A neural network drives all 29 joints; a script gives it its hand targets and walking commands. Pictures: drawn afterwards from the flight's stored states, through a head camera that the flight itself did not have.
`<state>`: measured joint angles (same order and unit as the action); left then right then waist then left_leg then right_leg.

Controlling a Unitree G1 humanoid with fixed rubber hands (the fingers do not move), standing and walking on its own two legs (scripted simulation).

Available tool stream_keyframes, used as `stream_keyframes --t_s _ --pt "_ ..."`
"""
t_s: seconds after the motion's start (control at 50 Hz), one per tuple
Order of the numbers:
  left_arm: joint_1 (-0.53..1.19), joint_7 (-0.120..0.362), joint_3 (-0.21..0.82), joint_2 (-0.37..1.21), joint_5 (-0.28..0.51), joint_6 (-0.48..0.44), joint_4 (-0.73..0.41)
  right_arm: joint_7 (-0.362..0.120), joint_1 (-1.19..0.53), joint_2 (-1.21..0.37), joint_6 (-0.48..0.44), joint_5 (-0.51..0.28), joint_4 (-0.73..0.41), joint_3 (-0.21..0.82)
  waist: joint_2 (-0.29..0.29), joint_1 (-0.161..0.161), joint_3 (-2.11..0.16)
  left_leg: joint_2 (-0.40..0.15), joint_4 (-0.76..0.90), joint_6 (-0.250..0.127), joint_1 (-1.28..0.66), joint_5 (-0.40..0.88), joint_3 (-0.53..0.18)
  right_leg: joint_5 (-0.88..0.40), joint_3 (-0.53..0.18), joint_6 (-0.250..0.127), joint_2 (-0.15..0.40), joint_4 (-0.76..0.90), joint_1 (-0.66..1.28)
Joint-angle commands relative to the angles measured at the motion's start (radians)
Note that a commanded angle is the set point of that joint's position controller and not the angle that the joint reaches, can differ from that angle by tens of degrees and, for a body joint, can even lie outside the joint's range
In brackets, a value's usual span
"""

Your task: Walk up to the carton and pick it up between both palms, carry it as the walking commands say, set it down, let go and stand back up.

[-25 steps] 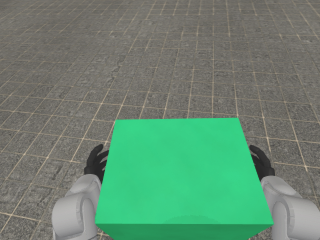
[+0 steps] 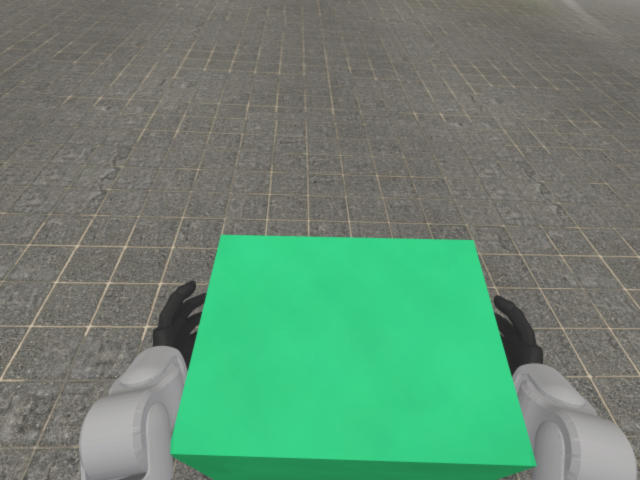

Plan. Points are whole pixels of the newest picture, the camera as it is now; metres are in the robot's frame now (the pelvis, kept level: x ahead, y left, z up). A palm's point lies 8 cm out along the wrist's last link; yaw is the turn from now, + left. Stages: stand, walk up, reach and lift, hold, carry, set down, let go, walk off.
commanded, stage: carry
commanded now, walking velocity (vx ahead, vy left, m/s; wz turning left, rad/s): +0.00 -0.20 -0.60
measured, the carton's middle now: (341, 378) +0.23 +0.01 +0.03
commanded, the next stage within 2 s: none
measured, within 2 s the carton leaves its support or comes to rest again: neither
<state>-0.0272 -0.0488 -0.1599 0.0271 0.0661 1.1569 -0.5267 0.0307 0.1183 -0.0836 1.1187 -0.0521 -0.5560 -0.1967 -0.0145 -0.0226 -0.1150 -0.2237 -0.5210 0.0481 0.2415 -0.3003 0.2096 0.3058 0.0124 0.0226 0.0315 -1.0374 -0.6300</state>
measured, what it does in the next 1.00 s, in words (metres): steps to the right, turning right: right foot, then left foot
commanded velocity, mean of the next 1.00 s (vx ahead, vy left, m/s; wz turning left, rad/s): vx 0.00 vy -0.20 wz -0.60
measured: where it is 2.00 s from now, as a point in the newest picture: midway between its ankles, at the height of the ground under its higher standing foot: outside the picture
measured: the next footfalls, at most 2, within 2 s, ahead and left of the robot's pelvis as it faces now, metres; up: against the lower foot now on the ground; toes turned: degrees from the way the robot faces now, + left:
right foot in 0.18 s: +0.08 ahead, -0.27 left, +0.00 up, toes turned -13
left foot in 0.46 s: +0.00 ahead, -0.09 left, +0.00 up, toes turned -6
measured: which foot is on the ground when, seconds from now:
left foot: down 0.00-0.18, up 0.20-0.44, down 0.46-0.86, up 0.88-1.00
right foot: up 0.00-0.16, down 0.18-0.48, up 0.50-0.84, down 0.86-1.00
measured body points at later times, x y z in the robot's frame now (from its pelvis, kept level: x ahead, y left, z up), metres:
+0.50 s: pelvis -0.07 -0.16 -0.03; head -0.04 -0.14 +0.42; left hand +0.20 -0.03 +0.02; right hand +0.12 -0.39 +0.04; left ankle -0.04 -0.09 -0.74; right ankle +0.04 -0.26 -0.74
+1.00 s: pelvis -0.18 -0.30 -0.03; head -0.15 -0.34 +0.42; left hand +0.13 -0.32 +0.03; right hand -0.10 -0.61 +0.02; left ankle -0.10 -0.17 -0.69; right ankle -0.16 -0.45 -0.74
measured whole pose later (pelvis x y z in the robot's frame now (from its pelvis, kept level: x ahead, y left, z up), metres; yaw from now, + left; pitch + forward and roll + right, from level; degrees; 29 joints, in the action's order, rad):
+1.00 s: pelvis -0.18 -0.30 -0.03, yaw -35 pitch +3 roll -1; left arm -0.03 -0.06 -0.20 0.13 0.04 1.12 -0.52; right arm 0.05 0.03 -0.02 1.17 -0.10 -0.55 -0.22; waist 0.06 0.04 0.05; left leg -0.21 -1.11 0.13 0.55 -0.59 0.10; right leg 0.16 0.06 -0.03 -0.01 -0.64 -0.53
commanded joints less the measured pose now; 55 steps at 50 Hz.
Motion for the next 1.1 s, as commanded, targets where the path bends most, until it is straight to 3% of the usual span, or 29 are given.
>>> stream_keyframes --t_s 0.0,0.08,0.1,0.12,0.14,0.16,0.2,0.26,0.3,0.38,0.4,0.42,0.44,0.46,0.48,0.5,0.54,0.6,0.64,0.76,0.78,0.8,0.82,0.84,0.88,0.9,0.96,1.02,1.08 --pt "0.306 0.061 0.759 0.688 0.142 0.03 -0.105 -0.059 -0.343 -0.533 0.046 -0.135 -0.115 0.697 0.332 0.026 -0.047 -0.174 0.06 -0.067 -0.048 0.581 -0.007 0.042 0.139 0.027 0.005 0.233 0.075" --pt "0.361 0.062 0.775 0.752 0.161 0.031 -0.14 -0.077 -0.434 -0.592 0.047 -0.178 -0.17 0.728 0.39 0.028 -0.077 -0.2 -0.027 -0.004 -0.045 0.484 0.04 -0.05 0.182 0.009 -0.014 0.469 0.179" --pt "0.348 0.066 0.777 0.77 0.162 0.027 -0.135 -0.079 -0.446 -0.616 0.043 -0.188 -0.194 0.743 0.301 0.02 -0.128 -0.162 -0.157 0.028 -0.01 0.418 0.057 -0.087 0.143 -0.001 -0.041 0.53 0.285" --pt "0.327 0.071 0.776 0.779 0.169 0.02 -0.152 -0.082 -0.451 -0.627 0.042 -0.194 -0.217 0.758 0.121 -0.012 -0.178 -0.109 -0.33 0.059 0.144 0.209 0.048 -0.242 0.036 -0.024 0.015 0.612 0.466" --pt "0.32 0.074 0.771 0.767 0.172 0.013 -0.159 -0.083 -0.466 -0.652 0.039 -0.2 -0.244 0.784 -0.24 -0.007 -0.194 0.023 -0.548 0.105 0.41 -0.407 0.04 -0.715 -0.26 -0.11 0.243 0.618 0.624" --pt "0.307 0.076 0.749 0.77 0.167 0.004 -0.157 -0.088 -0.507 -0.674 0.035 -0.227 -0.254 0.829 -0.31 0.007 -0.185 0.033 -0.657 0.099 0.453 -0.511 -0.076 -0.881 -0.319 -0.185 0.287 0.574 0.576" --pt "0.256 0.076 0.735 0.799 0.147 -0.018 -0.161 -0.102 -0.506 -0.729 0.025 -0.271 -0.239 0.886 -0.199 0.011 -0.242 0.062 -0.706 0.074 0.385 -0.395 -0.124 -0.798 -0.25 -0.19 0.228 0.578 0.511" --pt "0.276 0.093 0.767 0.855 0.167 -0.059 -0.211 -0.123 -0.468 -0.798 -0.002 -0.285 -0.214 0.881 -0.262 0.014 -0.346 0.081 -0.598 0.055 0.31 -0.232 -0.151 -0.463 -0.139 -0.176 0.159 0.576 0.476" --pt "0.279 0.105 0.769 0.864 0.179 -0.082 -0.236 -0.117 -0.421 -0.817 -0.019 -0.271 -0.2 0.87 -0.22 0.017 -0.375 0.107 -0.534 0.036 0.243 -0.224 -0.141 -0.329 -0.143 -0.152 0.144 0.617 0.43" --pt "0.282 0.119 0.816 0.832 0.189 -0.086 -0.221 -0.105 -0.401 -0.723 -0.046 -0.218 -0.238 0.833 -0.182 0.01 -0.334 0.171 -0.232 -0.01 0.061 -0.225 -0.122 -0.291 -0.283 -0.207 0.159 0.692 0.307" --pt "0.307 0.118 0.835 0.818 0.199 -0.084 -0.227 -0.104 -0.384 -0.703 -0.05 -0.203 -0.234 0.812 -0.141 0.027 -0.325 0.162 -0.046 -0.034 -0.079 -0.173 -0.123 -0.246 -0.249 -0.164 0.118 0.666 0.215" --pt "0.33 0.116 0.852 0.801 0.207 -0.078 -0.234 -0.102 -0.349 -0.679 -0.051 -0.183 -0.211 0.787 -0.013 0.054 -0.313 0.05 0.229 -0.079 -0.281 -0.194 -0.218 -0.153 -0.146 -0.065 0.019 0.592 0.036" --pt "0.347 0.113 0.875 0.798 0.212 -0.071 -0.262 -0.099 -0.351 -0.655 -0.055 -0.173 -0.193 0.762 0.456 0.044 -0.289 -0.384 0.315 -0.172 -0.285 -0.102 -0.623 0.162 0.001 -0.032 -0.089 0.195 -0.132" --pt "0.41 0.117 0.885 0.775 0.202 -0.068 -0.284 -0.101 -0.314 -0.666 -0.053 -0.163 -0.151 0.751 0.405 0.042 -0.138 -0.486 0.305 -0.255 -0.113 0.067 -0.595 0.21 -0.019 -0.045 -0.014 -0.008 -0.252" --pt "0.492 0.121 0.907 0.773 0.216 -0.068 -0.303 -0.099 -0.293 -0.695 -0.052 -0.14 -0.098 0.732 0.314 0.049 -0.077 -0.433 0.294 -0.263 0.017 0.018 -0.498 0.187 -0.088 -0.034 0.047 -0.139 -0.178" --pt "0.481 0.125 0.9 0.786 0.213 -0.06 -0.261 -0.095 -0.327 -0.704 -0.048 -0.137 -0.116 0.752 0.147 0.028 -0.022 -0.324 0.305 -0.192 0.062 -0.094 -0.366 0.075 -0.069 -0.026 0.035 -0.144 -0.132" --pt "0.428 0.117 0.854 0.786 0.208 -0.051 -0.216 -0.09 -0.39 -0.673 -0.043 -0.15 -0.155 0.753 0.095 0.012 -0.04 -0.202 0.235 -0.092 -0.025 0.046 -0.195 -0.023 -0.035 -0.018 0.022 -0.132 -0.124" --pt "0.332 0.09 0.818 0.721 0.166 -0.018 -0.148 -0.07 -0.319 -0.581 -0.011 -0.121 -0.123 0.707 0.209 0.022 -0.058 -0.17 0.119 -0.07 -0.149 0.426 -0.07 -0.011 0.044 0.006 0.013 -0.005 -0.122" --pt "0.309 0.073 0.789 0.683 0.145 0.011 -0.107 -0.057 -0.319 -0.535 0.015 -0.114 -0.106 0.687 0.273 0.025 -0.05 -0.192 0.088 -0.083 -0.126 0.549 -0.046 0.016 0.088 0.02 0.016 0.09 -0.061" --pt "0.394 0.061 0.772 0.727 0.154 0.04 -0.124 -0.062 -0.455 -0.576 0.051 -0.166 -0.161 0.72 0.386 0.04 -0.028 -0.229 0.046 -0.019 0.003 0.355 0.035 -0.005 0.169 0.007 -0.001 0.413 0.163" --pt "0.385 0.063 0.768 0.745 0.153 0.038 -0.124 -0.067 -0.466 -0.605 0.052 -0.177 -0.167 0.733 0.34 0.03 -0.069 -0.209 -0.043 0.004 0.019 0.278 0.053 -0.045 0.141 0.0 -0.012 0.49 0.235" --pt "0.361 0.067 0.763 0.756 0.153 0.032 -0.117 -0.073 -0.46 -0.627 0.052 -0.186 -0.176 0.75 0.212 0.022 -0.137 -0.162 -0.18 0.04 0.066 0.194 0.061 -0.099 0.074 -0.014 -0.016 0.569 0.355" --pt "0.332 0.071 0.76 0.757 0.163 0.024 -0.126 -0.076 -0.478 -0.634 0.049 -0.192 -0.21 0.767 -0.078 -0.008 -0.152 -0.068 -0.388 0.089 0.281 -0.176 0.063 -0.341 -0.088 -0.056 0.106 0.674 0.515" --pt "0.321 0.073 0.745 0.752 0.16 0.017 -0.132 -0.079 -0.501 -0.658 0.045 -0.21 -0.235 0.802 -0.292 0.003 -0.156 0.034 -0.578 0.119 0.445 -0.491 0.011 -0.612 -0.309 -0.147 0.246 0.667 0.57" --pt "0.279 0.081 0.724 0.802 0.15 -0.012 -0.138 -0.099 -0.563 -0.73 0.031 -0.273 -0.254 0.896 -0.287 0.012 -0.224 0.049 -0.715 0.091 0.425 -0.446 -0.112 -0.741 -0.267 -0.196 0.226 0.6 0.539" --pt "0.277 0.08 0.735 0.832 0.15 -0.028 -0.162 -0.113 -0.539 -0.774 0.022 -0.294 -0.244 0.91 -0.232 0.016 -0.261 0.05 -0.71 0.084 0.388 -0.34 -0.127 -0.621 -0.211 -0.194 0.188 0.612 0.521" --pt "0.299 0.093 0.757 0.861 0.161 -0.068 -0.22 -0.125 -0.458 -0.825 -0.006 -0.29 -0.197 0.878 -0.222 0.019 -0.36 0.075 -0.606 0.063 0.31 -0.212 -0.153 -0.405 -0.119 -0.174 0.133 0.591 0.504" --pt "0.289 0.11 0.775 0.843 0.171 -0.085 -0.227 -0.113 -0.421 -0.775 -0.031 -0.253 -0.216 0.859 -0.152 0.011 -0.353 0.125 -0.478 0.027 0.24 -0.227 -0.132 -0.281 -0.237 -0.213 0.158 0.659 0.435" --pt "0.312 0.115 0.821 0.826 0.183 -0.091 -0.229 -0.106 -0.423 -0.716 -0.052 -0.221 -0.255 0.835 -0.144 0.005 -0.322 0.167 -0.257 -0.012 0.148 -0.217 -0.14 -0.326 -0.372 -0.265 0.18 0.704 0.389"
